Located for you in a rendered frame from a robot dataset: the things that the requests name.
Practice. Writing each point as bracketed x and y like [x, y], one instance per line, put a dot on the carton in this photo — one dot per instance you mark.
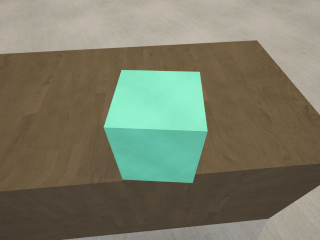
[156, 125]

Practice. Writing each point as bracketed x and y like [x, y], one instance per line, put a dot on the pedestal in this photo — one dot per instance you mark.
[59, 178]

